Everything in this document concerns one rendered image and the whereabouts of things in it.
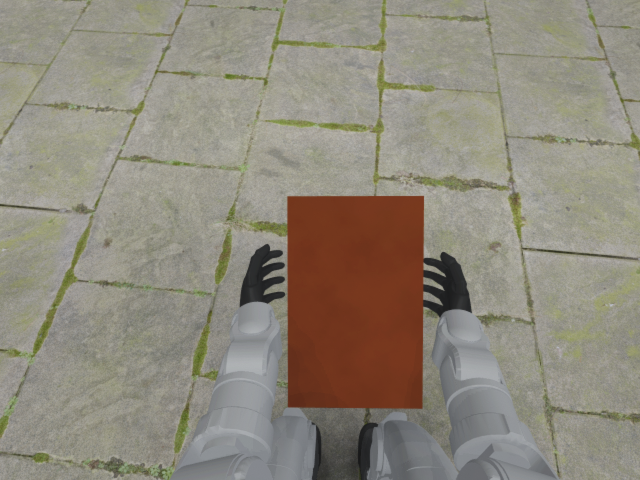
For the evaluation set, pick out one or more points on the robot left upper arm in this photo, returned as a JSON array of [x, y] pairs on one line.
[[242, 466]]

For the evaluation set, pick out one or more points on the robot right hand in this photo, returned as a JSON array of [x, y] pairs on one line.
[[455, 294]]

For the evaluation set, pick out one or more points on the robot right upper arm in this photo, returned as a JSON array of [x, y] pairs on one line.
[[487, 468]]

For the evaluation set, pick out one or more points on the left robot thigh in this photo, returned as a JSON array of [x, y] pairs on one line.
[[293, 448]]

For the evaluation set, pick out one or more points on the robot left hand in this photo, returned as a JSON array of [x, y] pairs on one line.
[[254, 286]]

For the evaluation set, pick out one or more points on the robot left forearm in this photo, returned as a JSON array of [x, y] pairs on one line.
[[239, 415]]

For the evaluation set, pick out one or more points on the robot right forearm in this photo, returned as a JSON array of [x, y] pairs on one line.
[[483, 419]]

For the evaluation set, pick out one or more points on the robot right foot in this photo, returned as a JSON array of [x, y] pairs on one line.
[[364, 445]]

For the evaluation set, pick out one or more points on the carton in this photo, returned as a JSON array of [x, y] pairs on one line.
[[355, 301]]

